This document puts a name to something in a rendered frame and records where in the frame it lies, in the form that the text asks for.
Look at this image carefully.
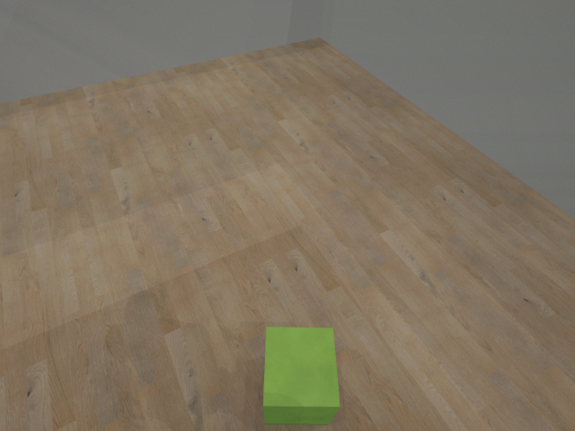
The carton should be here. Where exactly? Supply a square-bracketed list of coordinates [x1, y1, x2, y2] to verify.
[263, 327, 341, 425]

